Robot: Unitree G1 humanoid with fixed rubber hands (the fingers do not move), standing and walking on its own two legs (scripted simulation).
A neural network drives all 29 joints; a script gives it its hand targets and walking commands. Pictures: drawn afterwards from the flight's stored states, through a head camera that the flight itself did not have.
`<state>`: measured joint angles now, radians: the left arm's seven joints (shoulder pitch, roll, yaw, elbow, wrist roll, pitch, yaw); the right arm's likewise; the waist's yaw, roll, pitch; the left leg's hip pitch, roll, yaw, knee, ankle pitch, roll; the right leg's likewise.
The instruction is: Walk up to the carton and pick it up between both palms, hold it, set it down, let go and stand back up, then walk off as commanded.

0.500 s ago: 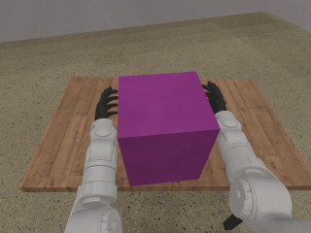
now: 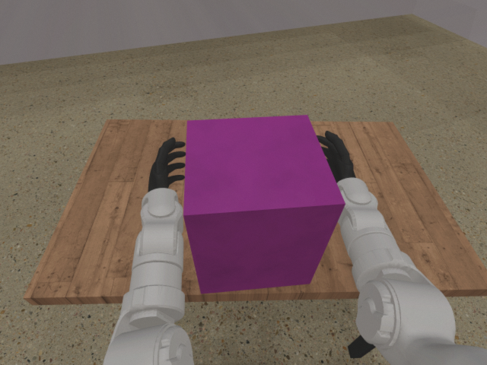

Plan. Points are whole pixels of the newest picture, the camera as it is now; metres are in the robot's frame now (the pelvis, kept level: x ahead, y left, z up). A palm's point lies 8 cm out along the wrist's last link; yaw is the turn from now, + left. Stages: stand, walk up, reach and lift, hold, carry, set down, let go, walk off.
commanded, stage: set down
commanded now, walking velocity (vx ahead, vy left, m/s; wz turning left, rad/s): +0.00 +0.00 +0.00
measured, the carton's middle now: (252, 207) +0.39 +0.01 +0.05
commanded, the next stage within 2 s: none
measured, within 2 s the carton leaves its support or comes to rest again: neither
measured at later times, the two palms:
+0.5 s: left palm (163, 197) +0.37 +0.16 +0.09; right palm (338, 182) +0.41 -0.14 +0.09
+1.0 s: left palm (161, 221) +0.34 +0.17 +0.06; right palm (352, 186) +0.41 -0.16 +0.09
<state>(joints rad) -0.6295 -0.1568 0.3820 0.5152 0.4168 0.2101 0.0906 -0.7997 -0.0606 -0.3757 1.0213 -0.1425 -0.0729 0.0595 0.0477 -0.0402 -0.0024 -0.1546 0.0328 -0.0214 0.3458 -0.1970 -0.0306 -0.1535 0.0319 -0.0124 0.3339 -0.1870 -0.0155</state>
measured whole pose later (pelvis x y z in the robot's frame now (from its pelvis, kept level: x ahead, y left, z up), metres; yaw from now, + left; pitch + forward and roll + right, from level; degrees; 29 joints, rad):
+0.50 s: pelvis +0.00 +0.00 +0.00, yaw +0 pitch +1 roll +0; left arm -0.64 -0.13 0.32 0.65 0.18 0.16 0.23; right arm -0.78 -0.14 -0.16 1.09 0.07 -0.08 -0.02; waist 0.07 -0.04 0.00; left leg -0.16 0.03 -0.02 0.35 -0.20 -0.03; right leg -0.15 0.03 -0.01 0.33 -0.19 -0.02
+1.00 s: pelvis -0.01 -0.01 +0.00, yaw +0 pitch +1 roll +0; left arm -0.49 -0.10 0.26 0.57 0.11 0.18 0.22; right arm -0.78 -0.22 0.01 1.10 0.21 -0.10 -0.04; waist 0.07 -0.01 0.00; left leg -0.17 0.05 -0.02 0.36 -0.19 -0.04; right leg -0.17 0.05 -0.01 0.33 -0.18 -0.03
